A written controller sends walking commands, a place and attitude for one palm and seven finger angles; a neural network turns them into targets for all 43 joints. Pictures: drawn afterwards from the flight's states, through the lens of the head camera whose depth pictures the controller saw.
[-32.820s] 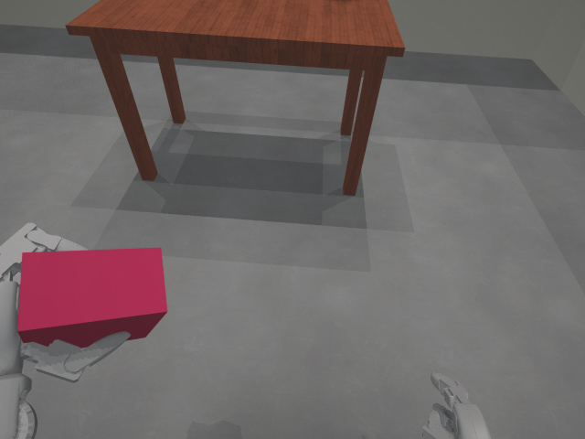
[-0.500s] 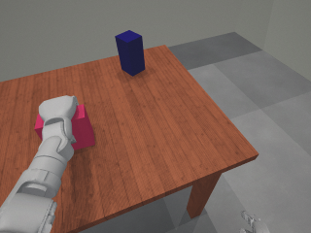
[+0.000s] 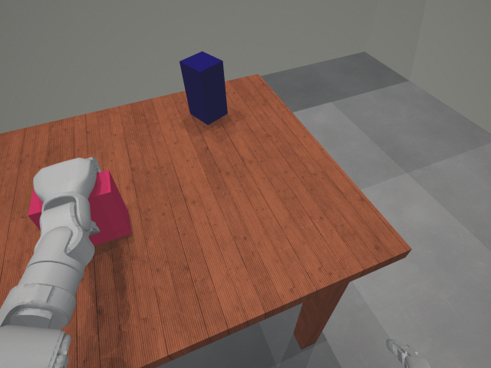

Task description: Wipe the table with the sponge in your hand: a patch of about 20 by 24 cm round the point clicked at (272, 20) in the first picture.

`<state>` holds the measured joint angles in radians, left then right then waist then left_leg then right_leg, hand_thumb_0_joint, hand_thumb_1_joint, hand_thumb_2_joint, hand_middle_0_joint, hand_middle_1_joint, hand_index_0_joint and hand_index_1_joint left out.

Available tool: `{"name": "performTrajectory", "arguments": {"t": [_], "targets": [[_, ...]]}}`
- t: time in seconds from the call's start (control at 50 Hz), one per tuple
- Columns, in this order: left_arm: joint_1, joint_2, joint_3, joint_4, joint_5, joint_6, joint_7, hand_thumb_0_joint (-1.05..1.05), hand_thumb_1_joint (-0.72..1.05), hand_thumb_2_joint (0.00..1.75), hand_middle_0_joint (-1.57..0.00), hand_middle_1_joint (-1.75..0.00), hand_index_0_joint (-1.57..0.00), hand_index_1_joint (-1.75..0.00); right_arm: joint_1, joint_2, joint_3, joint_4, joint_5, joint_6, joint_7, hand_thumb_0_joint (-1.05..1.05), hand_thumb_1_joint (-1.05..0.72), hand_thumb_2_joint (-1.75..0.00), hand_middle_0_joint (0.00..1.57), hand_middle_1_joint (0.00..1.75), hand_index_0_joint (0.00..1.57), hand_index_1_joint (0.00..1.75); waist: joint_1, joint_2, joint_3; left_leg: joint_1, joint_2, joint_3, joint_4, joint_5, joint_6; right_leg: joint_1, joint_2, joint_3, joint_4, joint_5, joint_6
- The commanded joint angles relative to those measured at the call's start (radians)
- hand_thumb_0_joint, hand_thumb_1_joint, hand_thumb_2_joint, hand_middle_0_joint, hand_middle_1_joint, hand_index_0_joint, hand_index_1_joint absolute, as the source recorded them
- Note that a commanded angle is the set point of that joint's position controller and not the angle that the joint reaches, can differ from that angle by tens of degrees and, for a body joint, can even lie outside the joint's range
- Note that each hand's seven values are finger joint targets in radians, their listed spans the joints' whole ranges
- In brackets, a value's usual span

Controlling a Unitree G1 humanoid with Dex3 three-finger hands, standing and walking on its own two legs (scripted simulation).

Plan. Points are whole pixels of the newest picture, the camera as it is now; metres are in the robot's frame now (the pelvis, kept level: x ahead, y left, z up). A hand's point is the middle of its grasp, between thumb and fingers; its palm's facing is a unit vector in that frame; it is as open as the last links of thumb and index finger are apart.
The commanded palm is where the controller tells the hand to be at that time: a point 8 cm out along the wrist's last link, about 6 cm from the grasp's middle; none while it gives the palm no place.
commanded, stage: slide back across to the first lane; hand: left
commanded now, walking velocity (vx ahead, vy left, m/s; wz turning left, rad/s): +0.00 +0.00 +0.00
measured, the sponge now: (89, 219) +0.36 +0.32 +0.03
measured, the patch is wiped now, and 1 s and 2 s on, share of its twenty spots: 1.00 1.00 1.00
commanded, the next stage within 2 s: wipe back along the first lane in 0.30 s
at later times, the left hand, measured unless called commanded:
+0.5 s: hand (53, 211) +0.34 +0.36 +0.08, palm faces -0.10 -0.03 -0.99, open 10.5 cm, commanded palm +0.31 +0.35 +0.12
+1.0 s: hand (50, 234) +0.30 +0.34 +0.07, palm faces -0.04 -0.05 -1.00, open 10.5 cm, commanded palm +0.27 +0.33 +0.11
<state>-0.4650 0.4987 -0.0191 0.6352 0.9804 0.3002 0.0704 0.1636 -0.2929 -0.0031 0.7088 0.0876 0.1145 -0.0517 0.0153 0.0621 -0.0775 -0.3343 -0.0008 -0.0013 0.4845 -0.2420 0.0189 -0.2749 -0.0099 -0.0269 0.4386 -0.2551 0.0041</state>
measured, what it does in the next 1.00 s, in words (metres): stands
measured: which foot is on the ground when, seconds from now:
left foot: down 0.00-1.00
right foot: down 0.00-1.00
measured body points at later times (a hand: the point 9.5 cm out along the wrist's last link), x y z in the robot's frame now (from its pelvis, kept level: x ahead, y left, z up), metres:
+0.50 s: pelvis +0.01 +0.00 +0.00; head +0.04 -0.02 +0.45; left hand +0.34 +0.35 +0.13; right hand +0.18 -0.25 -0.12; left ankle +0.00 +0.11 -0.74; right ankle -0.02 -0.13 -0.74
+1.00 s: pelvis +0.00 +0.01 +0.00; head +0.01 -0.02 +0.45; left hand +0.30 +0.34 +0.13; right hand +0.20 -0.23 -0.10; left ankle +0.00 +0.11 -0.74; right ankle -0.02 -0.13 -0.74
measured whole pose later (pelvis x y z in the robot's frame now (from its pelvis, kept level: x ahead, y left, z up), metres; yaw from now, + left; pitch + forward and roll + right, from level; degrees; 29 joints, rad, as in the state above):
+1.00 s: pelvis +0.00 +0.01 +0.00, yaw +1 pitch +3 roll -1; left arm -0.18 0.53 0.03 0.34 0.94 0.26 0.04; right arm 0.12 -0.29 0.01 0.65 0.08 0.10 -0.05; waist 0.06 0.08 -0.07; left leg -0.31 -0.01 -0.01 0.50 -0.25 0.03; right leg -0.23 -0.02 -0.04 0.43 -0.26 0.01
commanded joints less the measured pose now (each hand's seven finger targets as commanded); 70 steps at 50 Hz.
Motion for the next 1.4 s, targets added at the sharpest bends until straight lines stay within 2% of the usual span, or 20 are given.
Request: {"name": "performTrajectory", "arguments": {"t": [0.0,0.1,0.18,0.22,0.36,0.46,0.52,0.66,0.72,0.76,0.8,0.86,0.96,1.02,1.08,1.1,1.16,1.2,1.3,1.38], "targets": [[-0.331,0.31,0.069,-0.162,0.042,-0.002,-0.003,0.0,0.1,1.3,-1.2,-1.6,-1.2,-1.6,-0.115,-0.132,-0.041,-0.145,-0.005,-0.049,-0.014,0.0,-0.9,-0.9,0.2,0.3,0.2,0.3,0.017,-0.007,-0.243,0.165,-0.017,-0.027,-0.041,0.273,0.033,0.075,0.028,-0.009,-0.046,0.254,-0.074],[-0.304,0.298,0.067,-0.194,0.035,-0.048,-0.036,0.0,0.1,1.3,-1.2,-1.6,-1.2,-1.6,-0.109,-0.129,-0.043,-0.151,-0.009,-0.055,-0.021,0.0,-0.9,-0.9,0.2,0.3,0.2,0.3,0.011,-0.018,-0.245,0.198,-0.015,-0.033,-0.029,0.317,0.035,0.07,0.029,-0.014,-0.048,0.293,-0.077],[-0.346,0.378,0.122,-0.183,0.043,-0.081,-0.044,0.0,0.1,1.3,-1.2,-1.6,-1.2,-1.6,-0.097,-0.136,-0.038,-0.141,-0.013,-0.058,-0.028,0.0,-0.9,-0.9,0.2,0.3,0.2,0.3,0.011,0.011,-0.226,0.19,-0.018,-0.039,-0.037,0.313,0.032,0.064,0.029,-0.016,-0.05,0.277,-0.082],[-0.319,0.349,0.107,-0.189,0.048,-0.095,-0.044,0.0,0.1,1.3,-1.2,-1.6,-1.2,-1.6,-0.099,-0.131,-0.041,-0.145,-0.016,-0.059,-0.029,0.0,-0.9,-0.9,0.2,0.3,0.2,0.3,0.014,0.005,-0.233,0.2,-0.018,-0.036,-0.03,0.339,0.031,0.063,0.027,-0.014,-0.05,0.307,-0.082],[-0.267,0.419,0.185,-0.219,0.037,-0.128,-0.035,0.0,0.1,1.3,-1.2,-1.6,-1.2,-1.6,-0.09,-0.141,-0.046,-0.145,-0.021,-0.06,-0.028,0.0,-0.9,-0.9,0.2,0.3,0.2,0.3,0.029,0.005,-0.279,0.205,-0.018,-0.037,-0.022,0.4,0.027,0.103,0.026,-0.01,-0.036,0.38,-0.083],[-0.109,0.367,0.181,-0.277,0.007,-0.13,-0.037,0.0,0.1,1.3,-1.2,-1.6,-1.2,-1.6,-0.098,-0.138,-0.055,-0.163,-0.022,-0.062,-0.016,0.0,-0.9,-0.9,0.2,0.3,0.2,0.3,0.043,-0.008,-0.304,0.21,-0.018,-0.036,-0.004,0.456,0.029,0.132,0.023,-0.008,-0.021,0.448,-0.076],[-0.075,0.307,0.133,-0.287,-0.001,-0.113,-0.037,0.0,0.1,1.3,-1.2,-1.6,-1.2,-1.6,-0.105,-0.137,-0.053,-0.165,-0.018,-0.057,-0.011,0.0,-0.9,-0.9,0.2,0.3,0.2,0.3,0.032,-0.03,-0.243,0.183,-0.016,-0.037,-0.009,0.402,0.03,0.092,0.027,-0.018,-0.029,0.389,-0.071],[-0.038,0.313,0.137,-0.307,-0.006,-0.072,-0.032,0.0,0.1,1.3,-1.2,-1.6,-1.2,-1.6,-0.13,-0.142,-0.048,-0.165,-0.012,-0.058,-0.01,0.0,-0.9,-0.9,0.2,0.3,0.2,0.3,0.037,-0.03,-0.188,0.157,-0.016,-0.045,-0.035,0.293,0.03,0.069,0.031,-0.014,-0.043,0.265,-0.075],[-0.016,0.262,0.089,-0.305,-0.003,-0.059,-0.034,0.0,0.1,1.3,-1.2,-1.6,-1.2,-1.6,-0.134,-0.135,-0.045,-0.172,-0.011,-0.059,-0.009,0.0,-0.9,-0.9,0.2,0.3,0.2,0.3,0.034,-0.026,-0.189,0.156,-0.017,-0.045,-0.035,0.267,0.03,0.058,0.032,-0.017,-0.046,0.23,-0.073],[0.018,0.292,0.125,-0.308,-0.01,-0.056,-0.036,0.0,0.1,1.3,-1.2,-1.6,-1.2,-1.6,-0.14,-0.14,-0.045,-0.173,-0.012,-0.059,-0.008,0.0,-0.9,-0.9,0.2,0.3,0.2,0.3,0.044,-0.03,-0.19,0.157,-0.016,-0.047,-0.037,0.264,0.029,0.071,0.032,-0.011,-0.046,0.234,-0.077],[0.067,0.251,0.095,-0.324,-0.012,-0.052,-0.039,0.0,0.1,1.3,-1.2,-1.6,-1.2,-1.6,-0.146,-0.13,-0.041,-0.186,-0.012,-0.059,-0.005,0.0,-0.9,-0.9,0.2,0.3,0.2,0.3,0.049,-0.027,-0.194,0.154,-0.019,-0.046,-0.03,0.276,0.028,0.081,0.031,-0.017,-0.037,0.25,-0.075],[0.107,0.278,0.131,-0.354,-0.028,-0.048,-0.039,0.0,0.1,1.3,-1.2,-1.6,-1.2,-1.6,-0.159,-0.135,-0.038,-0.193,-0.013,-0.058,-0.003,0.0,-0.9,-0.9,0.2,0.3,0.2,0.3,0.055,-0.045,-0.182,0.149,-0.016,-0.046,-0.032,0.267,0.028,0.09,0.031,-0.009,-0.037,0.257,-0.074],[0.13,0.251,0.113,-0.424,-0.039,-0.027,-0.039,0.0,0.1,1.3,-1.2,-1.6,-1.2,-1.6,-0.185,-0.127,-0.03,-0.209,-0.012,-0.059,-0.003,0.0,-0.9,-0.9,0.2,0.3,0.2,0.3,0.056,-0.029,-0.14,0.147,-0.013,-0.049,-0.047,0.231,0.028,0.073,0.031,-0.012,-0.048,0.207,-0.071],[0.145,0.189,0.06,-0.433,-0.034,-0.013,-0.041,0.0,0.1,1.3,-1.2,-1.6,-1.2,-1.6,-0.191,-0.119,-0.027,-0.21,-0.012,-0.063,-0.003,0.0,-0.9,-0.9,0.2,0.3,0.2,0.3,0.05,-0.033,-0.118,0.15,-0.013,-0.051,-0.047,0.226,0.027,0.053,0.034,-0.018,-0.052,0.188,-0.07],[0.205,0.201,0.081,-0.491,-0.034,-0.012,-0.038,0.0,0.1,1.3,-1.2,-1.6,-1.2,-1.6,-0.188,-0.117,-0.03,-0.216,-0.016,-0.071,0.001,0.0,-0.9,-0.9,0.2,0.3,0.2,0.3,0.065,-0.029,-0.163,0.173,-0.014,-0.055,-0.036,0.267,0.028,0.09,0.035,-0.018,-0.039,0.229,-0.075],[0.249,0.169,0.061,-0.503,-0.039,-0.01,-0.039,0.0,0.1,1.3,-1.2,-1.6,-1.2,-1.6,-0.201,-0.111,-0.027,-0.223,-0.017,-0.074,0.002,0.0,-0.9,-0.9,0.2,0.3,0.2,0.3,0.066,-0.037,-0.161,0.172,-0.016,-0.051,-0.034,0.268,0.028,0.095,0.032,-0.013,-0.038,0.242,-0.071],[0.278,0.202,0.099,-0.547,-0.055,-0.002,-0.037,0.0,0.1,1.3,-1.2,-1.6,-1.2,-1.6,-0.214,-0.115,-0.025,-0.221,-0.018,-0.074,0.004,0.0,-0.9,-0.9,0.2,0.3,0.2,0.3,0.068,-0.047,-0.147,0.163,-0.013,-0.052,-0.037,0.263,0.027,0.106,0.031,-0.007,-0.035,0.261,-0.071],[0.291,0.171,0.075,-0.546,-0.05,0.012,-0.033,0.0,0.1,1.3,-1.2,-1.6,-1.2,-1.6,-0.217,-0.109,-0.021,-0.222,-0.018,-0.074,0.0,0.0,-0.9,-0.9,0.2,0.3,0.2,0.3,0.068,-0.07,-0.129,0.154,-0.015,-0.052,-0.038,0.255,0.026,0.094,0.033,-0.013,-0.036,0.242,-0.067],[0.343,0.161,0.071,-0.608,-0.054,0.029,-0.031,0.0,0.1,1.3,-1.2,-1.6,-1.2,-1.6,-0.232,-0.103,-0.016,-0.232,-0.02,-0.082,-0.001,0.0,-0.9,-0.9,0.2,0.3,0.2,0.3,0.076,-0.038,-0.121,0.16,-0.019,-0.047,-0.036,0.257,0.027,0.107,0.029,-0.007,-0.034,0.256,-0.067],[0.331,0.196,0.094,-0.628,-0.055,0.041,-0.034,0.0,0.1,1.3,-1.2,-1.6,-1.2,-1.6,-0.235,-0.108,-0.015,-0.23,-0.021,-0.084,-0.008,0.0,-0.9,-0.9,0.2,0.3,0.2,0.3,0.075,-0.038,-0.112,0.152,-0.022,-0.047,-0.04,0.218,0.029,0.103,0.032,-0.004,-0.042,0.212,-0.065]]}}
